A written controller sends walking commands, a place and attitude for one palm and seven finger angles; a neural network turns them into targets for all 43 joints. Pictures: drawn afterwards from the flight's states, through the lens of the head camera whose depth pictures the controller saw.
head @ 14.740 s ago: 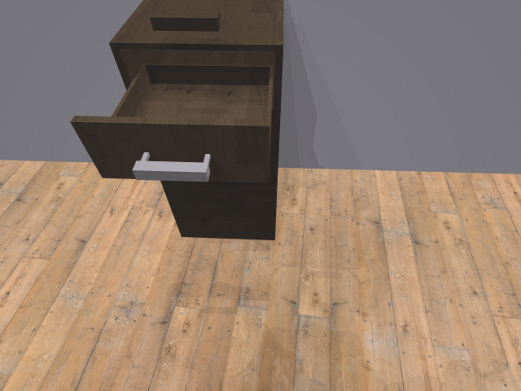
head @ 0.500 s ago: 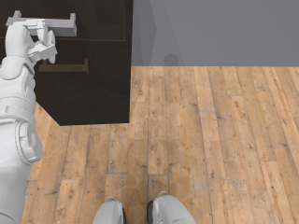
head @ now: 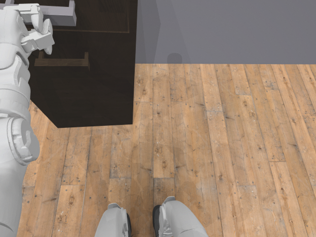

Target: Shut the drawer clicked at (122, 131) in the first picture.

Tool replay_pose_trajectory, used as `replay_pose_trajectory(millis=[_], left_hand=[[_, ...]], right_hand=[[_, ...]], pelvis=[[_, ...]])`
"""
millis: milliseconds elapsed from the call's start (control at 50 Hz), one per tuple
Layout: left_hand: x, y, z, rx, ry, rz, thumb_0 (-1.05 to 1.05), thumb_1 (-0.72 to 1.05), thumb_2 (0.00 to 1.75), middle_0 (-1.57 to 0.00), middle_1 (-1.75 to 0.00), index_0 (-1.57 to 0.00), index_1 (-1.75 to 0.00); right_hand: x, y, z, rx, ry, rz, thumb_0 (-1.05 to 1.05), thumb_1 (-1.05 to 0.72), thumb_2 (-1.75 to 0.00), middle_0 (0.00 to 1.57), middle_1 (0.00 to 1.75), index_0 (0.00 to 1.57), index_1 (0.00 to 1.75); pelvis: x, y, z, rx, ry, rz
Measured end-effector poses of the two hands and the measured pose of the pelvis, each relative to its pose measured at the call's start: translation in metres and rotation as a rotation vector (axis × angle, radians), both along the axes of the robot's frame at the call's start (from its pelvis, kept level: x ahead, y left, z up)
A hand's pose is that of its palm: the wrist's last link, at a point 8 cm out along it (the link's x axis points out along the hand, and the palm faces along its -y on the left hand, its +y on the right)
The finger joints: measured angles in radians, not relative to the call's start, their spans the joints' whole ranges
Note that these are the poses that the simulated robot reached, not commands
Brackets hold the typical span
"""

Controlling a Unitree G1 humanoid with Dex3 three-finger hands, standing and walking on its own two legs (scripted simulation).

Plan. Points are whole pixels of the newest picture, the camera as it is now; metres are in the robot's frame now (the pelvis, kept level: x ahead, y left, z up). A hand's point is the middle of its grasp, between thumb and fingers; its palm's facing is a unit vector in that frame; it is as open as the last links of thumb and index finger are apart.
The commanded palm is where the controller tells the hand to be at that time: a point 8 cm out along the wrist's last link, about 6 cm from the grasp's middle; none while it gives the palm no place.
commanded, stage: pull the fist back off the drawer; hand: left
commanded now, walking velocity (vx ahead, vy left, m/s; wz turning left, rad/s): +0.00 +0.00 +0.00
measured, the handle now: (40, 8) +0.64 +0.20 +0.10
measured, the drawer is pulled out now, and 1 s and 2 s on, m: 0.00 0.00 0.00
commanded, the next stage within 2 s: draw the hand back to the body in 0.38 s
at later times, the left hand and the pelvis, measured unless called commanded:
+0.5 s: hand (49, 39) +0.55 +0.18 +0.10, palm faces +0.00 -1.00 -0.01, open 3.2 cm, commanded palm +0.51 +0.22 +0.11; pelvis +0.05 +0.00 +0.02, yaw -2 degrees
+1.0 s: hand (10, 81) +0.41 +0.20 +0.16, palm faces -0.02 -1.00 -0.03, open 3.3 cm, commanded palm +0.37 +0.25 +0.17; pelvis +0.06 +0.00 +0.05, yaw +1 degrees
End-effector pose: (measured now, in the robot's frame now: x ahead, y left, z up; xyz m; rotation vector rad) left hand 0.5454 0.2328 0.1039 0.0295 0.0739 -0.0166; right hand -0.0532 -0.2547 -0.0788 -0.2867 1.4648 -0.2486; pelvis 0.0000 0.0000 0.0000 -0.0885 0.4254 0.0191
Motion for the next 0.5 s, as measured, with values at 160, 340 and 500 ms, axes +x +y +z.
replay_pose_trajectory(millis=[160,340,500], left_hand=[[-0.003,-0.005,-0.002,-0.009,-0.014,0.001,-0.01,0.72,0.93,-1.40,-1.60,-1.40,-1.60],[-0.008,-0.009,-0.006,-0.025,-0.017,0.010,-0.01,0.83,0.91,-1.40,-1.60,-1.40,-1.60],[-0.012,-0.003,-0.006,-0.015,-0.034,0.022,0.01,0.88,0.90,-1.40,-1.60,-1.40,-1.60]], right_hand=[[0.010,0.003,0.001,0.019,-0.015,-0.020,0.01,-0.90,-0.90,0.20,0.30,0.20,0.30],[0.045,0.003,0.004,0.036,-0.075,-0.044,0.01,-0.90,-0.90,0.20,0.30,0.20,0.30],[0.087,-0.001,0.003,0.049,-0.121,-0.039,0.01,-0.90,-0.90,0.20,0.30,0.20,0.30]], pelvis=[[0.007,0.002,0.005,0.007,-0.012,-0.016],[0.028,0.002,0.015,0.020,-0.040,-0.044],[0.046,0.001,0.021,0.027,-0.057,-0.047]])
